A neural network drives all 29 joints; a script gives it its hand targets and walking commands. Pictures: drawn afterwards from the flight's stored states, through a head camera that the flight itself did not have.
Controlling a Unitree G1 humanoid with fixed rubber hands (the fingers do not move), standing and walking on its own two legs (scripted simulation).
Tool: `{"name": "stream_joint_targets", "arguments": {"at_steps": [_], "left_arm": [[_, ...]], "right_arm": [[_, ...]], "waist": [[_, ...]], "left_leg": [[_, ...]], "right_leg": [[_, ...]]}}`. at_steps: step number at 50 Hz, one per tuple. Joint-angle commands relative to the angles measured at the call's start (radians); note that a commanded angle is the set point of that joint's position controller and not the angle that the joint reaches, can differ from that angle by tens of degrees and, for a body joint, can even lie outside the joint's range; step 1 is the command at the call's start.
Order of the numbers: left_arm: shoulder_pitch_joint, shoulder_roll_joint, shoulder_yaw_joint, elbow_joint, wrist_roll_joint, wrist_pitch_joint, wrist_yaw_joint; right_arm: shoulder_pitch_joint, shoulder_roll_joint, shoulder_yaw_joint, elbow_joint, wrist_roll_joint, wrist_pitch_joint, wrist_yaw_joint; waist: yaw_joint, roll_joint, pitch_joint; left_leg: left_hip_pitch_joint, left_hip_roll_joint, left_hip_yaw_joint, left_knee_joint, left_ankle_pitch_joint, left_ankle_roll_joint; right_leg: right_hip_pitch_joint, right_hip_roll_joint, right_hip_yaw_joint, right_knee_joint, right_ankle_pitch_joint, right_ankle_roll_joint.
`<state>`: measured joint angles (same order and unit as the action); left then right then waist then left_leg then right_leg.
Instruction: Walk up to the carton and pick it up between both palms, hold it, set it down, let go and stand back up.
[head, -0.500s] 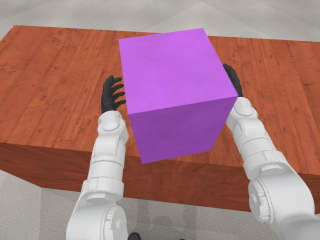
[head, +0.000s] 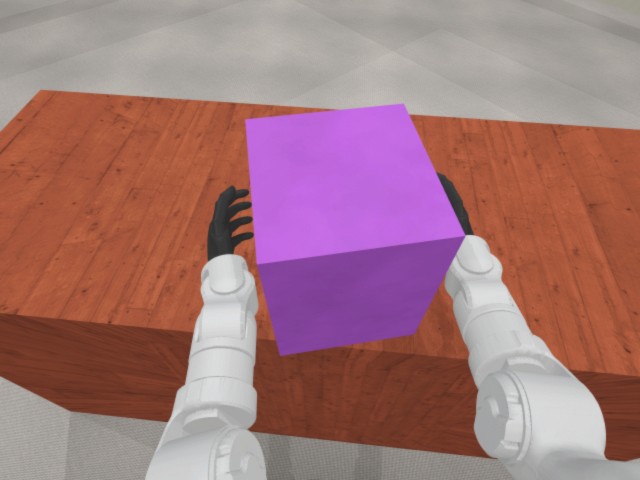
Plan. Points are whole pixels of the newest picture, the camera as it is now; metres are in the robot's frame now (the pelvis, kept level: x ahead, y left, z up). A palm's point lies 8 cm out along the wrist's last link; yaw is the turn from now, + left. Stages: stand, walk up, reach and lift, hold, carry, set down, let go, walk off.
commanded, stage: reach and lift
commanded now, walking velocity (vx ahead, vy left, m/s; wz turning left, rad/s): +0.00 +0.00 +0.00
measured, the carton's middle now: (338, 237) +0.42 +0.03 +0.05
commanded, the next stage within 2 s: none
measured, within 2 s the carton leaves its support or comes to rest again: leaves its support in 1.38 s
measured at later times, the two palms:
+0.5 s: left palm (223, 253) +0.37 +0.17 +0.06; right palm (448, 232) +0.43 -0.12 +0.07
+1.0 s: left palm (219, 260) +0.36 +0.17 +0.07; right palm (449, 235) +0.42 -0.11 +0.08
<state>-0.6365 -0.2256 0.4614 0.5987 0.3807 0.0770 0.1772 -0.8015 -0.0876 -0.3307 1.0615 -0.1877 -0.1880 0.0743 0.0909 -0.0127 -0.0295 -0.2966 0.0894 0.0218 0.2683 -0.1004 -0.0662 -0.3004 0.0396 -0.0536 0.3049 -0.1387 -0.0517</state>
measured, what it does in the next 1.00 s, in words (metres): stands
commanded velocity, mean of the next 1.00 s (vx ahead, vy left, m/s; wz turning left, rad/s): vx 0.00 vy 0.00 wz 0.00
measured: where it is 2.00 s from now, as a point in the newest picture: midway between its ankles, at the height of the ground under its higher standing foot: outside the picture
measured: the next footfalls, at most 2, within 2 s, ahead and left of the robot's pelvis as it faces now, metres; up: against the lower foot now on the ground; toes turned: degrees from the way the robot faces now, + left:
none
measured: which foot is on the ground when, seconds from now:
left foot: down 0.00-1.00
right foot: down 0.00-1.00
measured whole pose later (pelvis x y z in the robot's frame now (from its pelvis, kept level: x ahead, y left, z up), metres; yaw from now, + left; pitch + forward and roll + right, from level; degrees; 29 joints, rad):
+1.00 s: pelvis -0.02 +0.00 +0.00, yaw +0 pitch +11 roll +0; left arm -0.68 -0.19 0.46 0.77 0.32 -0.09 0.21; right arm -0.84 -0.12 -0.30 1.21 -0.22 -0.35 0.00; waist 0.10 -0.01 -0.09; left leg -0.39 0.09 0.01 0.28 -0.07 -0.06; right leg -0.38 0.04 -0.06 0.29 -0.09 -0.05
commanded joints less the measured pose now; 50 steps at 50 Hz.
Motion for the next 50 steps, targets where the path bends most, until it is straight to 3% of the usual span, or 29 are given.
{"name": "stream_joint_targets", "arguments": {"at_steps": [1,3,5,6,9,14,15,17,19,21,23,24,25,27,28,29,31,33,34,36,37,38,39,42,43,44,45,47,50], "left_arm": [[-0.436,-0.361,-0.281,-0.035,-0.006,-0.014,-0.126],[-0.45,-0.394,-0.284,-0.04,-0.01,-0.011,-0.118],[-0.456,-0.416,-0.318,-0.04,-0.025,-0.025,-0.116],[-0.472,-0.426,-0.341,-0.066,-0.037,-0.032,-0.115],[-0.445,-0.433,-0.332,-0.025,-0.023,-0.033,-0.109],[-0.461,-0.41,-0.306,-0.003,-0.015,-0.025,-0.102],[-0.469,-0.417,-0.318,-0.012,-0.028,-0.028,-0.1],[-0.437,-0.434,-0.321,-0.03,-0.014,-0.031,-0.093],[-0.467,-0.409,-0.316,0.012,-0.022,-0.029,-0.094],[-0.496,-0.442,-0.336,-0.039,-0.038,-0.042,-0.089],[-0.472,-0.431,-0.331,-0.005,-0.035,-0.032,-0.088],[-0.478,-0.435,-0.346,-0.027,-0.043,-0.031,-0.088],[-0.502,-0.416,-0.338,-0.008,-0.045,-0.033,-0.089],[-0.538,-0.413,-0.348,-0.012,-0.059,-0.046,-0.09],[-0.531,-0.418,-0.353,-0.044,-0.063,-0.058,-0.087],[-0.534,-0.432,-0.364,-0.046,-0.062,-0.063,-0.084],[-0.526,-0.45,-0.369,-0.032,-0.061,-0.082,-0.087],[-0.535,-0.422,-0.353,0.003,-0.054,-0.099,-0.101],[-0.576,-0.444,-0.373,-0.1,-0.066,-0.128,-0.093],[-0.602,-0.436,-0.351,0.001,-0.045,-0.143,-0.09],[-0.6,-0.442,-0.367,-0.022,-0.048,-0.162,-0.09],[-0.632,-0.409,-0.326,0.055,-0.026,-0.171,-0.103],[-0.602,-0.437,-0.341,0.018,-0.04,-0.186,-0.106],[-0.66,-0.442,-0.362,0.013,-0.039,-0.223,-0.098],[-0.648,-0.465,-0.354,0.051,-0.031,-0.225,-0.1],[-0.668,-0.445,-0.351,0.078,-0.035,-0.224,-0.103],[-0.699,-0.441,-0.357,0.013,-0.045,-0.242,-0.094],[-0.679,-0.452,-0.364,0.053,-0.042,-0.244,-0.094],[-0.715,-0.414,-0.336,0.096,-0.026,-0.237,-0.089]], "right_arm": [[-0.54,0.457,0.235,-0.062,-0.021,-0.044,0.078],[-0.569,0.452,0.225,-0.048,-0.02,-0.045,0.081],[-0.588,0.48,0.242,-0.06,-0.018,-0.06,0.074],[-0.58,0.491,0.247,-0.066,-0.017,-0.065,0.073],[-0.595,0.481,0.248,-0.056,-0.023,-0.066,0.07],[-0.594,0.464,0.229,-0.04,-0.012,-0.054,0.075],[-0.583,0.452,0.217,-0.032,-0.025,-0.053,0.076],[-0.57,0.47,0.224,-0.04,-0.007,-0.057,0.079],[-0.61,0.469,0.234,-0.04,-0.009,-0.057,0.075],[-0.616,0.475,0.225,-0.077,-0.007,-0.064,0.079],[-0.585,0.465,0.228,-0.01,-0.014,-0.049,0.079],[-0.593,0.46,0.224,-0.035,-0.009,-0.053,0.079],[-0.613,0.458,0.233,-0.025,0.003,-0.057,0.076],[-0.628,0.47,0.235,-0.061,-0.002,-0.067,0.07],[-0.629,0.48,0.231,-0.059,0.0,-0.069,0.071],[-0.628,0.485,0.246,-0.055,-0.001,-0.077,0.069],[-0.648,0.511,0.276,-0.11,-0.003,-0.111,0.062],[-0.645,0.508,0.275,-0.07,-0.018,-0.119,0.048],[-0.658,0.507,0.281,-0.138,-0.007,-0.148,0.05],[-0.716,0.485,0.275,-0.077,-0.027,-0.174,0.044],[-0.727,0.502,0.273,-0.127,-0.034,-0.199,0.041],[-0.723,0.511,0.268,-0.079,-0.06,-0.2,0.027],[-0.717,0.526,0.269,-0.105,-0.064,-0.211,0.03],[-0.732,0.517,0.256,-0.072,-0.064,-0.25,0.026],[-0.727,0.524,0.266,-0.038,-0.085,-0.25,0.021],[-0.731,0.513,0.242,0.0,-0.086,-0.247,0.016],[-0.754,0.514,0.242,-0.053,-0.084,-0.259,0.019],[-0.726,0.522,0.253,-0.028,-0.077,-0.263,0.013],[-0.752,0.504,0.218,0.017,-0.098,-0.247,0.011]], "waist": [[0.078,-0.049,-0.511],[0.071,-0.037,-0.55],[0.068,-0.057,-0.599],[0.043,-0.049,-0.62],[0.051,-0.051,-0.586],[0.064,-0.055,-0.569],[0.042,-0.037,-0.575],[0.074,-0.019,-0.61],[0.072,-0.065,-0.605],[0.06,-0.03,-0.641],[0.06,-0.023,-0.581],[0.043,-0.023,-0.593],[0.056,-0.034,-0.589],[0.043,-0.051,-0.629],[0.068,-0.051,-0.656],[0.053,-0.049,-0.682],[0.058,-0.05,-0.718],[0.054,-0.066,-0.656],[0.056,-0.057,-0.732],[0.047,-0.047,-0.7],[0.048,-0.078,-0.742],[0.041,-0.1,-0.682],[0.051,-0.094,-0.711],[0.03,-0.072,-0.746],[0.039,-0.07,-0.731],[0.024,-0.06,-0.683],[0.044,-0.083,-0.716],[0.027,-0.065,-0.744],[0.043,-0.093,-0.686]], "left_leg": [[0.038,-0.072,0.086,0.01,0.285,0.085],[0.061,-0.068,0.081,0.023,0.29,0.075],[0.063,-0.072,0.084,0.04,0.313,0.075],[0.067,-0.069,0.082,0.042,0.341,0.067],[0.06,-0.071,0.077,0.044,0.319,0.066],[0.09,-0.062,0.075,0.027,0.289,0.07],[0.105,-0.061,0.078,0.037,0.298,0.063],[0.136,-0.055,0.075,0.039,0.326,0.059],[0.089,-0.06,0.08,0.039,0.297,0.069],[0.089,-0.061,0.078,0.036,0.297,0.063],[0.107,-0.06,0.075,0.039,0.289,0.062],[0.125,-0.06,0.078,0.038,0.311,0.062],[0.107,-0.06,0.075,0.031,0.278,0.065],[0.094,-0.06,0.074,0.032,0.258,0.068],[0.078,-0.063,0.079,0.026,0.246,0.068],[0.083,-0.062,0.081,0.037,0.286,0.064],[0.062,-0.072,0.082,0.039,0.332,0.057],[0.009,-0.069,0.081,0.02,0.25,0.067],[0.019,-0.061,0.066,0.023,0.281,0.066],[-0.004,-0.062,0.075,0.022,0.258,0.065],[-0.007,-0.064,0.083,0.025,0.269,0.066],[-0.045,-0.069,0.075,0.014,0.186,0.079],[-0.043,-0.07,0.08,0.002,0.192,0.08],[-0.015,-0.06,0.079,0.014,0.242,0.07],[-0.016,-0.063,0.083,0.025,0.235,0.062],[-0.019,-0.061,0.081,0.015,0.196,0.069],[-0.005,-0.062,0.079,0.015,0.203,0.071],[0.001,-0.061,0.083,0.024,0.201,0.067],[-0.004,-0.061,0.094,0.001,0.128,0.083]], "right_leg": [[0.404,-0.044,0.003,0.041,0.509,0.065],[0.372,-0.036,0.003,0.033,0.475,0.055],[0.376,-0.035,0.003,0.041,0.528,0.047],[0.391,-0.03,0.0,0.048,0.548,0.043],[0.372,-0.035,-0.007,0.05,0.551,0.06],[0.329,-0.022,-0.008,0.016,0.409,0.051],[0.299,-0.015,-0.011,0.017,0.393,0.042],[0.305,-0.016,-0.002,0.016,0.403,0.038],[0.325,-0.018,0.001,0.013,0.415,0.04],[0.325,-0.013,-0.013,0.014,0.388,0.043],[0.283,-0.022,-0.009,0.005,0.351,0.041],[0.294,-0.016,-0.018,0.0,0.37,0.036],[0.305,-0.021,-0.007,0.01,0.381,0.042],[0.302,-0.023,-0.006,0.004,0.368,0.042],[0.338,-0.029,-0.006,0.017,0.393,0.046],[0.356,-0.021,-0.003,0.034,0.447,0.044],[0.414,-0.03,-0.007,0.045,0.568,0.059],[0.442,-0.055,0.006,0.043,0.567,0.068],[0.459,-0.046,-0.005,0.063,0.611,0.072],[0.44,-0.051,0.004,0.056,0.588,0.071],[0.448,-0.049,-0.006,0.065,0.625,0.072],[0.457,-0.07,0.003,0.05,0.601,0.08],[0.478,-0.07,-0.004,0.07,0.636,0.087],[0.436,-0.048,-0.015,0.069,0.613,0.069],[0.428,-0.057,-0.009,0.063,0.589,0.066],[0.404,-0.056,-0.008,0.049,0.53,0.068],[0.404,-0.05,-0.023,0.047,0.506,0.07],[0.399,-0.057,-0.009,0.052,0.514,0.069],[0.329,-0.041,-0.013,0.022,0.349,0.063]]}}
